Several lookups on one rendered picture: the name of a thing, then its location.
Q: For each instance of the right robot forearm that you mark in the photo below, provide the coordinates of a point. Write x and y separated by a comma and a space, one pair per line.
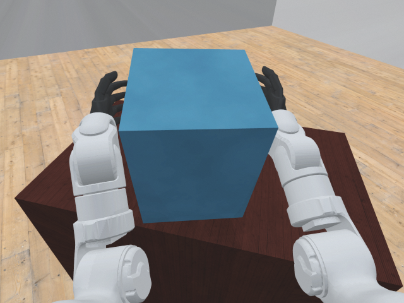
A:
310, 196

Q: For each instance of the robot right upper arm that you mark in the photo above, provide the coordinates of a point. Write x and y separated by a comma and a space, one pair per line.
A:
336, 267

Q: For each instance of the carton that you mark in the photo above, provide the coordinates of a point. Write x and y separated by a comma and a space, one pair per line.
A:
196, 129

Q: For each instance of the right robot hand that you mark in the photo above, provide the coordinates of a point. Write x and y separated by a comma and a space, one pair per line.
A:
273, 89

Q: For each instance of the left robot forearm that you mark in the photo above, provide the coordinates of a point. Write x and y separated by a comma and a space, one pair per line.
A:
97, 172

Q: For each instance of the left robot hand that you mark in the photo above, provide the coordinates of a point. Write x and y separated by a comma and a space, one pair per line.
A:
103, 100

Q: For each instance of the pedestal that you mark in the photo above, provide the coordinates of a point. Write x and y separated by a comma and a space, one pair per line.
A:
226, 260

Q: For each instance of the robot left upper arm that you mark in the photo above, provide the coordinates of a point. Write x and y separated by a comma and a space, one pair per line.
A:
112, 275

